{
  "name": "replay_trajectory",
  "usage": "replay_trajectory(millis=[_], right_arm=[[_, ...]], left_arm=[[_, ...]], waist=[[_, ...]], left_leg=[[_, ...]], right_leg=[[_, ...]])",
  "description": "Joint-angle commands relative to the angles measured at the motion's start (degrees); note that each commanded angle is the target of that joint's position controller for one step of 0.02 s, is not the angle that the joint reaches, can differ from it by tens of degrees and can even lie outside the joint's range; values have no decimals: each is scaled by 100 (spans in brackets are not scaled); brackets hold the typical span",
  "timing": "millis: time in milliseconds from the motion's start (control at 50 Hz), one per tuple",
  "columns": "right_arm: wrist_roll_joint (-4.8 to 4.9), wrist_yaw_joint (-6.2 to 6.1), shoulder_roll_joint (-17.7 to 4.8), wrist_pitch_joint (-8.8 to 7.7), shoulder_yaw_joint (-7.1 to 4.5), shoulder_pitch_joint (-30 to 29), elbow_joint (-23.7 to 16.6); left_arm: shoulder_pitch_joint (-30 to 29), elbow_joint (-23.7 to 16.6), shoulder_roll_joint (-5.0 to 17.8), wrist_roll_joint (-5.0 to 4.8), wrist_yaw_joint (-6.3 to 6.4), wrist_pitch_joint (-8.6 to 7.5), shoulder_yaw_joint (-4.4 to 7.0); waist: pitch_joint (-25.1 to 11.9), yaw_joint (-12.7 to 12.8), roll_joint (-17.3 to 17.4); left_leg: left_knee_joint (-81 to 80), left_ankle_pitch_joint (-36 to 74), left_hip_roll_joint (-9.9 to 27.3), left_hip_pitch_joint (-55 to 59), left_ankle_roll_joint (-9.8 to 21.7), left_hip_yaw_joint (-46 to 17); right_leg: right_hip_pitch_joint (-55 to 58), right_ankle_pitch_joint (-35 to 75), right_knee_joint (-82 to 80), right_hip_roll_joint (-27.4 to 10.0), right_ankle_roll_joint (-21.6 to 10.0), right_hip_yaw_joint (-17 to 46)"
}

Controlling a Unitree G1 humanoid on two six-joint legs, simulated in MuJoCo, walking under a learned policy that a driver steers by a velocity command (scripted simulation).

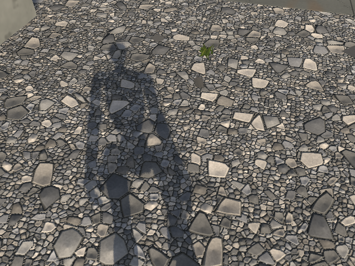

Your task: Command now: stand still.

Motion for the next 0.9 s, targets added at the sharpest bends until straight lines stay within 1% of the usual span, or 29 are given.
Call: replay_trajectory(millis=[20,140,340,360,380,400,420,440,460,480,500,520,540,560,580,600,620,640,660,680,700,720,740,760,780,820,860,900], right_arm=[[2,-13,-401,-56,-47,329,-92],[5,-9,-382,-57,-37,473,-71],[9,-16,-324,-63,-14,554,-43],[0,-14,-320,-60,-15,629,-19],[-11,-10,-401,-47,-52,678,-13],[-13,-4,-533,-20,-111,706,-37],[-20,9,-639,10,-162,730,-81],[-16,19,-711,27,-204,895,-86],[-13,19,-831,27,-261,1046,-55],[-9,16,-892,15,-305,1068,-51],[-28,23,-886,-16,-325,1060,-63],[-68,37,-911,-61,-347,1035,-83],[-92,52,-922,-109,-363,997,-97],[-86,62,-908,-153,-372,935,-115],[-67,70,-918,-191,-384,859,-135],[-34,76,-942,-214,-396,705,-173],[-5,87,-938,-231,-399,518,-223],[-18,105,-871,-272,-379,419,-278],[2,166,-542,-340,-278,191,-475],[-45,215,-434,-373,-264,213,-713],[-199,254,-733,-346,-338,-67,-770],[-178,316,-605,-365,-317,-219,-813],[-118,362,-511,-398,-301,-199,-785],[-126,393,-522,-389,-323,-176,-769],[-147,412,-535,-344,-336,-116,-743],[-141,431,-569,-255,-366,-217,-784],[-110,437,-514,-182,-355,-556,-898],[-83,447,-477,-159,-323,-1146,-1132]], left_arm=[[348,4,331,-4,10,-35,29],[440,130,293,-6,32,-39,-11],[578,279,232,-8,58,-41,-45],[618,301,212,-4,56,-35,-49],[604,288,247,1,50,-22,-30],[591,251,292,8,38,-5,1],[541,193,302,35,14,10,24],[374,89,257,64,-20,9,27],[216,-29,97,119,-64,-16,-1],[57,-159,60,173,-103,-56,-6],[-79,-283,133,174,-134,-112,21],[-152,-381,219,159,-165,-174,55],[-186,-460,275,143,-194,-238,84],[-207,-520,296,107,-219,-296,107],[-155,-547,276,71,-238,-344,125],[80,-503,214,40,-250,-380,135],[583,-337,169,11,-248,-401,162],[1295,-89,272,11,-213,-421,240],[2084,49,752,90,-130,-468,382],[2737,235,1262,57,-122,-399,504],[2173,123,926,81,-100,-334,402],[1549,-105,790,91,-124,-350,348],[1170,-237,734,91,-136,-388,318],[1040,-284,631,69,-126,-439,267],[1029,-261,515,52,-109,-483,216],[1351,-117,480,29,-76,-547,166],[1583,-25,523,41,-52,-574,143],[1653,-7,492,70,-41,-590,106]], waist=[[391,27,182],[396,-16,114],[420,-25,114],[316,-39,128],[371,-56,188],[450,-76,328],[648,-120,485],[902,-232,612],[1114,-315,863],[1275,-345,979],[1312,-347,915],[1263,-328,829],[1227,-291,766],[1160,-248,707],[1084,-177,679],[1000,-7,641],[881,245,533],[628,520,265],[347,872,-907],[144,870,-1927],[517,513,-897],[744,278,-324],[727,95,-98],[666,-20,-61],[589,-91,-115],[500,-115,-229],[504,-91,-284],[640,-9,-328]], left_leg=[[-783,-172,575,-824,237,-627],[-757,-2,566,-698,267,-593],[-721,269,559,-558,286,-554],[-777,-146,518,-519,307,-551],[-809,-747,467,-576,362,-578],[-831,-1594,449,-655,478,-675],[-968,-2402,556,-736,625,-919],[-1226,-3009,806,-698,800,-1308],[-1544,-3400,1230,-581,1021,-1817],[-1748,-3382,1591,-522,1213,-2178],[-1829,-3102,1750,-421,1319,-2310],[-1805,-2724,1794,-199,1368,-2299],[-1695,-2317,1782,-28,1366,-2183],[-1587,-1946,1685,64,1307,-1968],[-1454,-1620,1560,9,1237,-1731],[-1244,-1361,1399,-268,1148,-1440],[-884,-1080,1171,-793,1036,-1110],[-195,-608,880,-1396,891,-761],[1618,-390,223,-2219,593,41],[3276,-1540,-329,-3296,459,455],[4149,-1377,90,-3502,570,-43],[4297,-765,318,-3504,614,-193],[4174,-286,455,-3296,593,-228],[4014,-51,527,-3149,541,-186],[3885,103,549,-3041,465,-115],[3756,294,482,-3151,372,76],[3622,476,435,-3409,320,191],[3164,732,345,-3506,309,271]], right_leg=[[432,-367,-386,-622,17,794],[397,-227,-355,-635,47,790],[393,8,-280,-656,65,786],[423,-356,-269,-593,60,751],[332,-852,-143,-471,39,667],[142,-1545,114,-293,-16,514],[-230,-2123,386,-142,-58,382],[-722,-2284,754,-22,-59,244],[-1101,-2007,1258,71,-30,-22],[-1413,-1660,1705,-85,-52,-39],[-1646,-1575,1975,-226,-82,38],[-1859,-1675,2136,-312,-107,121],[-1929,-1727,2085,-384,-128,169],[-1810,-1705,1871,-387,-132,148],[-1479,-1574,1576,-324,-136,65],[-844,-1270,1125,-211,-145,-80],[144,-998,664,2,-145,-241],[1319,-1006,402,73,-155,-94],[2196,-2082,-589,-1085,-400,1630],[2621,-2948,-1402,-2214,-917,3843],[2007,-3089,-1379,-2279,-981,3817],[1512,-2776,-1382,-2112,-911,3297],[1243,-2147,-1473,-1877,-812,2758],[1152,-1572,-1528,-1696,-739,2335],[1162,-972,-1538,-1508,-662,1934],[1392,356,-1427,-1362,-631,1431],[1534,1271,-1364,-1314,-586,954],[1427,1741,-1417,-1239,-528,574]])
